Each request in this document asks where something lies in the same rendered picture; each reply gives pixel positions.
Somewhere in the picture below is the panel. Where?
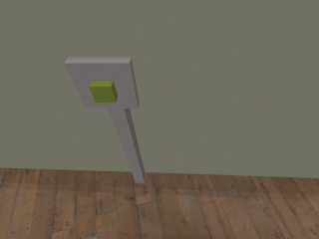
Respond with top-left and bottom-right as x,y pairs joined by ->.
64,57 -> 146,183

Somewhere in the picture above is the button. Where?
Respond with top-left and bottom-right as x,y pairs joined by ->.
89,80 -> 118,103

